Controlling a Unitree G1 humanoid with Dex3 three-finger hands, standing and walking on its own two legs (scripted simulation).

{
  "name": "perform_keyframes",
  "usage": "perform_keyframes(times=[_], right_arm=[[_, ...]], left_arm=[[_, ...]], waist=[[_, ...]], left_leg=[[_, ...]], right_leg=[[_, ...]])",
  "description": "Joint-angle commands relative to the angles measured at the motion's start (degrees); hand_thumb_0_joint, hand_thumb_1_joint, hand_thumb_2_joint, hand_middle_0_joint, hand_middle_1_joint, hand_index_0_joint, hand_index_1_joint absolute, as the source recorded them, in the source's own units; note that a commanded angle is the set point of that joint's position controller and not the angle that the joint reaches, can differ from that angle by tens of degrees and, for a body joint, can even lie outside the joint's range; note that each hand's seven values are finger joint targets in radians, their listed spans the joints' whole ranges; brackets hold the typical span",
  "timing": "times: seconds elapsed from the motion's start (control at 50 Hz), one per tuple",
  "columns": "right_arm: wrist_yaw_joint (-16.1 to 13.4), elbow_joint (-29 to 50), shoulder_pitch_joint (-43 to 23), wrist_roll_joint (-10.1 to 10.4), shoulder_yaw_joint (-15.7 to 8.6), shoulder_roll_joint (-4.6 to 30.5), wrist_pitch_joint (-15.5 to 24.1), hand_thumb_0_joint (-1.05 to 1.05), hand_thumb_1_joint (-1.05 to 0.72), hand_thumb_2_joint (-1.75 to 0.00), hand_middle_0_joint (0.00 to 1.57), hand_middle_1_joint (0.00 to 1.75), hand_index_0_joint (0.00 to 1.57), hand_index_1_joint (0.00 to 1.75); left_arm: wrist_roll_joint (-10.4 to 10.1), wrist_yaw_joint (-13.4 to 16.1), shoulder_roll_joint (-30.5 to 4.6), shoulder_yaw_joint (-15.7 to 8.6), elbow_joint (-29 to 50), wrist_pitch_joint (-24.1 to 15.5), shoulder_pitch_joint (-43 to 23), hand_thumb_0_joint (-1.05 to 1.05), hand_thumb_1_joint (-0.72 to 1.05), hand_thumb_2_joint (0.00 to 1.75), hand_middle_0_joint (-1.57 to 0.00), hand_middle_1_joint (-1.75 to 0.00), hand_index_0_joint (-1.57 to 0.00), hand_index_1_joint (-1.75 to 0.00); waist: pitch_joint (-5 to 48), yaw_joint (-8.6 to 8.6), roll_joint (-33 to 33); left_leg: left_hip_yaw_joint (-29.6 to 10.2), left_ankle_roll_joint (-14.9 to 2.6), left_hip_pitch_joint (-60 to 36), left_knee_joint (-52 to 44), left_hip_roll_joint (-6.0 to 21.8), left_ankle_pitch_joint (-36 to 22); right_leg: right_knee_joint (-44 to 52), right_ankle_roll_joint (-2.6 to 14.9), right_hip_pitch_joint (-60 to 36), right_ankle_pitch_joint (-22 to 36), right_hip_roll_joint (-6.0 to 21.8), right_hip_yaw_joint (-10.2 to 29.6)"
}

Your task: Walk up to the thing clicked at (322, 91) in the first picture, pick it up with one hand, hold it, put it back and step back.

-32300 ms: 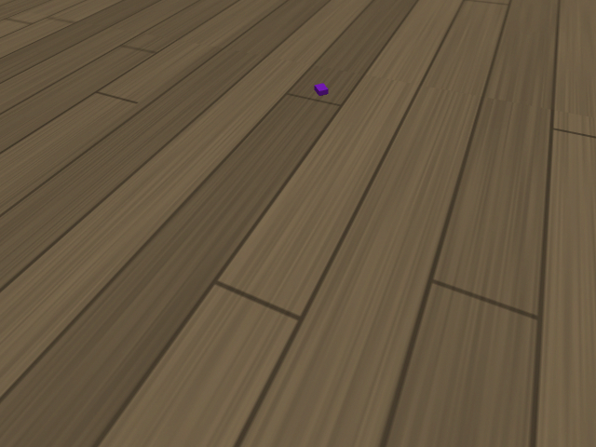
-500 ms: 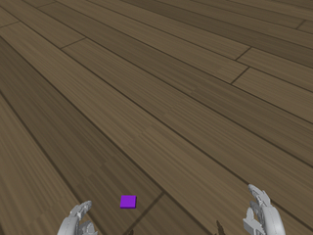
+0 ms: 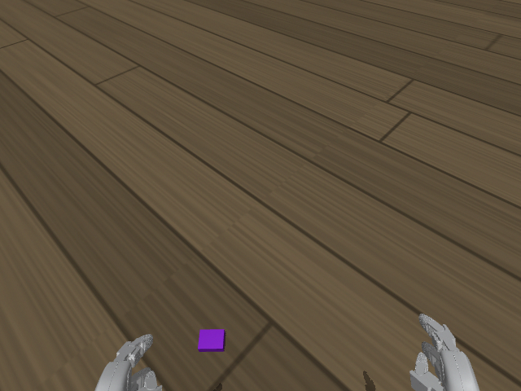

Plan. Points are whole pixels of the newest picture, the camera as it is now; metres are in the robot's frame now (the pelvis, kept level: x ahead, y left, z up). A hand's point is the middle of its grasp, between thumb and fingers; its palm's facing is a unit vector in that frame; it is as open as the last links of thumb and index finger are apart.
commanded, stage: home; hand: left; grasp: from above
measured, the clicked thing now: (211, 340) +0.43 +0.21 -0.70
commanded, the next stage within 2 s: stand in 1.10 s
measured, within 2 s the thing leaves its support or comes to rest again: neither
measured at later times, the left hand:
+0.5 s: hand out of the picture +0.16 +0.18 -0.05, palm faces +0.04 -0.98 -0.20, open 7.4 cm
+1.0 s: hand out of the picture +0.16 +0.18 -0.05, palm faces +0.04 -0.98 -0.20, open 7.4 cm
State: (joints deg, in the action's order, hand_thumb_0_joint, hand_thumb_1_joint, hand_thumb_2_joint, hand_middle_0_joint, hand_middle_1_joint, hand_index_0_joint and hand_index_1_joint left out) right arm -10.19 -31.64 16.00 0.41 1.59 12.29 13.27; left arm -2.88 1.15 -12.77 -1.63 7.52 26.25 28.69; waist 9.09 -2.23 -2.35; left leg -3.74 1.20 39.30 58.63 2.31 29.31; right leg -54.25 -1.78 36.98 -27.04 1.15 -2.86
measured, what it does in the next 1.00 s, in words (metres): stands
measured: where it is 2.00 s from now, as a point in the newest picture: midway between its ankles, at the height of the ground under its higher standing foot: outside the picture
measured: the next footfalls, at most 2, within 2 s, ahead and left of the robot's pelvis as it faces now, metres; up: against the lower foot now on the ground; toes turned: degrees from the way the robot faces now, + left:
none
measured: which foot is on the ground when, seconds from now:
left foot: down 0.00-1.00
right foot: down 0.00-1.00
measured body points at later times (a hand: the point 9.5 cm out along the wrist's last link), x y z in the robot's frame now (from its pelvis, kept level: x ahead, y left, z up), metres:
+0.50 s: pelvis +0.00 +0.00 +0.00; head +0.01 +0.01 +0.45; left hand +0.15 +0.23 -0.03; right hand +0.16 -0.24 -0.06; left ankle +0.00 +0.13 -0.68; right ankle +0.00 -0.14 -0.68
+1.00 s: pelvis +0.00 +0.00 +0.00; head +0.02 +0.01 +0.45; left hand +0.15 +0.23 -0.03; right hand +0.16 -0.24 -0.06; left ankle +0.00 +0.13 -0.68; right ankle +0.00 -0.14 -0.68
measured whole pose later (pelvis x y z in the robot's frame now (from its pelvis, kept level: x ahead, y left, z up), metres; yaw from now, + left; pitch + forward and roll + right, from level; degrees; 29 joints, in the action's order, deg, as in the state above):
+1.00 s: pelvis +0.00 +0.00 +0.00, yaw +0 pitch +10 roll -3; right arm -10.1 -31.2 16.1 0.6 1.8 11.9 13.3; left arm -3.1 1.1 -13.2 -1.6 8.7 26.8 29.2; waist 9.2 -2.1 -2.5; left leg -3.7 1.0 40.2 59.4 2.3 29.5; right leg -54.7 -2.0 37.7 -27.0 1.1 -2.7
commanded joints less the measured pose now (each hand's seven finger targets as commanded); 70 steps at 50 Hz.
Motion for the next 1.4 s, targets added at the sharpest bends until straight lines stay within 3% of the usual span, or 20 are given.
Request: perform_keyframes(times=[0.0,0.14,0.3,0.5,0.62,0.74,0.76,0.94,0.96,1.0,1.14,1.16,1.18,1.2,1.22,1.24,1.26,1.28,1.34,1.38], right_arm=[[-0.7,9.4,-4.1,0.0,-3.0,7.2,3.4,0.0,-0.9,-0.9,0.2,0.3,0.2,0.3],[-0.6,9.6,-4.1,0.0,-2.9,7.2,3.4,0.0,-0.9,-0.9,0.2,0.3,0.2,0.3],[-0.7,9.7,-3.7,-0.1,-2.9,7.2,3.5,0.0,-0.9,-0.9,0.2,0.3,0.2,0.3],[-0.7,9.9,-4.2,0.0,-2.8,7.0,3.6,0.0,-0.9,-0.9,0.2,0.3,0.2,0.3],[-0.7,10.0,-3.7,0.0,-3.0,7.1,3.7,0.0,-0.9,-0.9,0.2,0.3,0.2,0.3],[-0.7,9.7,-3.9,0.1,-3.1,7.4,3.7,0.0,-0.9,-0.9,0.2,0.3,0.2,0.3],[-0.7,10.2,-4.1,0.1,-2.9,7.0,3.8,0.0,-0.9,-0.9,0.2,0.3,0.2,0.3],[-0.7,9.4,-3.2,0.1,-3.3,7.4,3.6,0.0,-0.9,-0.9,0.2,0.3,0.2,0.3],[-0.7,9.9,-3.5,0.1,-3.0,7.1,3.6,0.0,-0.9,-0.9,0.2,0.3,0.2,0.3],[-0.7,9.5,-3.3,0.1,-3.2,7.2,3.3,0.0,-0.9,-0.9,0.2,0.3,0.2,0.3],[-0.5,9.8,-3.9,0.1,-3.0,7.1,3.3,0.0,-0.9,-0.9,0.2,0.3,0.2,0.3],[-0.6,9.4,-3.5,0.1,-3.2,7.2,3.3,0.0,-0.9,-0.9,0.2,0.3,0.2,0.3],[2.8,-4.3,-7.5,-7.5,-5.1,13.6,-3.2,0.0,-0.9,-0.9,0.2,0.3,0.2,0.3],[4.3,-4.4,-7.1,-7.2,-6.0,14.0,-5.5,0.0,-0.9,-0.9,0.2,0.3,0.2,0.3],[5.3,-2.9,-6.3,-7.3,-6.5,14.7,-6.8,0.0,-0.9,-0.9,0.2,0.3,0.2,0.3],[6.3,-3.9,-6.3,-6.7,-6.5,14.6,-7.2,0.0,-0.9,-0.9,0.2,0.3,0.2,0.3],[7.2,-6.0,-6.1,-5.1,-6.4,13.2,-7.4,0.0,-0.9,-0.9,0.2,0.3,0.2,0.3],[8.1,-6.9,-6.4,-4.0,-6.2,12.5,-7.8,0.0,-0.9,-0.9,0.2,0.3,0.2,0.3],[9.2,-9.4,-7.8,-3.5,-6.8,12.2,-8.6,0.0,-0.9,-0.9,0.2,0.3,0.2,0.3],[9.3,-11.1,-7.8,-3.8,-7.1,13.1,-9.0,0.0,-0.9,-0.9,0.2,0.3,0.2,0.3]], left_arm=[[0.3,0.5,-5.7,-3.5,11.2,-2.4,-1.3,0.0,0.9,0.9,-0.2,-0.3,-0.2,-0.3],[0.2,0.4,-5.7,-3.4,11.2,-2.2,-1.8,0.0,0.9,0.9,-0.2,-0.3,-0.2,-0.3],[0.4,0.4,-5.8,-3.4,12.1,-2.1,-1.4,0.0,0.9,0.9,-0.2,-0.3,-0.2,-0.3],[0.3,0.5,-6.0,-3.7,12.0,-1.9,-1.6,0.0,0.9,0.9,-0.2,-0.3,-0.2,-0.3],[0.4,0.4,-5.8,-3.4,12.2,-1.9,-1.0,0.0,0.9,0.9,-0.2,-0.3,-0.2,-0.3],[0.3,0.3,-6.1,-3.6,11.1,-1.8,-0.7,0.0,0.9,0.9,-0.2,-0.3,-0.2,-0.3],[0.3,0.3,-5.7,-3.0,13.9,-2.2,-2.4,0.0,0.9,0.9,-0.2,-0.3,-0.2,-0.3],[0.2,0.4,-6.3,-4.0,10.8,-1.9,0.9,0.0,0.9,0.9,-0.2,-0.3,-0.2,-0.3],[0.1,0.2,-5.9,-2.9,14.4,-2.2,-1.9,0.0,0.9,0.9,-0.2,-0.3,-0.2,-0.3],[0.3,0.4,-6.1,-3.7,11.4,-2.1,-0.2,0.0,0.9,0.9,-0.2,-0.3,-0.2,-0.3],[0.2,0.3,-6.0,-3.5,11.8,-1.7,-0.9,0.0,0.9,0.9,-0.2,-0.3,-0.2,-0.3],[0.3,0.3,-5.9,-3.7,10.3,-1.6,-0.2,0.0,0.9,0.9,-0.2,-0.3,-0.2,-0.3],[6.4,2.6,-11.0,-3.3,-9.8,-14.4,-18.1,0.0,0.9,0.9,-0.2,-0.3,-0.2,-0.3],[6.9,2.3,-11.7,-4.4,-18.4,-18.5,-12.1,0.0,0.9,0.9,-0.2,-0.3,-0.2,-0.3],[6.9,2.0,-12.4,-4.1,-21.0,-20.5,-11.7,0.0,0.9,0.9,-0.2,-0.3,-0.2,-0.3],[7.1,1.8,-13.8,-3.6,-23.5,-22.0,-12.6,0.0,0.9,0.9,-0.2,-0.3,-0.2,-0.3],[7.0,1.5,-13.0,-3.5,-26.1,-23.0,-13.9,0.0,0.9,0.9,-0.2,-0.3,-0.2,-0.3],[6.4,1.3,-12.4,-3.5,-28.6,-23.1,-15.4,0.0,0.9,0.9,-0.2,-0.3,-0.2,-0.3],[5.8,1.3,-12.5,-3.7,-35.9,-24.1,-17.4,0.0,0.9,0.9,-0.2,-0.3,-0.2,-0.3],[5.5,1.2,-11.9,-3.6,-40.3,-25.0,-18.4,0.0,0.9,0.9,-0.2,-0.3,-0.2,-0.3]], waist=[[4.2,0.22,0.0],[3.5,-0.15,0.3],[5.1,-0.23,-1.4],[3.1,0.47,-1.1],[5.4,0.0,-0.8],[3.5,0.06,-0.8],[4.2,0.43,-1.8],[5.7,0.1,-0.6],[6.0,0.2,-2.3],[5.9,-0.12,-0.2],[4.2,0.21,-0.7],[4.1,-0.05,0.0],[-9.6,4.32,3.7],[-4.2,4.25,6.1],[-3.2,2.92,6.2],[-2.3,2.98,3.9],[-0.9,3.01,3.3],[-2.0,3.4,4.0],[-3.4,3.95,4.2],[-3.0,3.89,0.2]], left_leg=[[1.5,-1.46,-4.6,-9.9,-2.1,-14.7],[1.8,-1.63,-4.3,-9.9,-2.1,-12.7],[1.4,-1.41,-5.3,-9.9,-2.0,-14.4],[1.5,-1.46,-3.2,-10.6,-2.0,-10.4],[1.3,-1.38,-4.5,-10.0,-1.9,-12.8],[0.3,-1.3,-3.6,-11.3,-1.5,-9.5],[0.6,-1.26,-3.7,-10.9,-1.7,-10.3],[1.3,-1.37,-4.6,-9.4,-1.8,-14.8],[1.5,-1.23,-5.3,-9.5,-1.8,-15.9],[1.4,-1.41,-4.9,-8.9,-1.8,-16.3],[1.4,-1.45,-4.2,-9.5,-1.9,-14.5],[1.4,-1.52,-3.9,-9.7,-1.9,-13.1],[0.6,-4.15,-5.0,-14.0,0.2,-21.6],[1.3,-4.87,-9.1,-14.0,0.0,-22.7],[0.8,-4.58,-9.7,-13.1,-0.9,-20.8],[0.4,-4.56,-12.4,-14.2,-1.0,-20.3],[0.8,-4.46,-15.1,-15.3,-1.0,-21.9],[0.9,-4.27,-15.9,-16.7,-1.5,-20.0],[-0.3,-4.46,-17.9,-19.6,-1.0,-15.0],[-2.1,-4.84,-19.0,-23.0,0.5,-15.6]], right_leg=[[8.3,1.31,-3.3,12.2,-2.2,-2.0],[8.9,1.28,-3.2,10.6,-2.0,-1.7],[7.9,1.52,-3.0,11.7,-2.2,-1.8],[8.7,1.47,-2.3,8.2,-2.1,-1.9],[7.8,1.46,-2.6,10.3,-2.2,-1.9],[7.8,1.45,-1.6,7.4,-2.4,-2.1],[7.8,1.48,-1.7,8.2,-2.3,-2.0],[7.2,1.59,-3.2,11.9,-2.2,-1.7],[7.2,1.62,-3.1,12.9,-2.1,-1.7],[7.5,1.48,-3.4,13.4,-2.1,-1.7],[8.0,1.37,-2.9,12.0,-2.0,-1.8],[8.2,1.38,-2.8,10.8,-2.1,-1.7],[10.7,4.25,-11.2,11.8,2.2,3.2],[11.9,6.21,-13.5,11.9,2.8,5.8],[14.0,6.99,-13.3,12.2,3.2,7.8],[13.3,6.63,-15.2,14.8,4.0,8.2],[12.4,6.22,-16.6,17.5,4.5,7.9],[13.7,5.48,-15.8,15.0,4.5,7.3],[17.6,4.58,-15.3,8.6,4.5,6.9],[16.9,3.68,-17.8,11.1,3.6,5.0]])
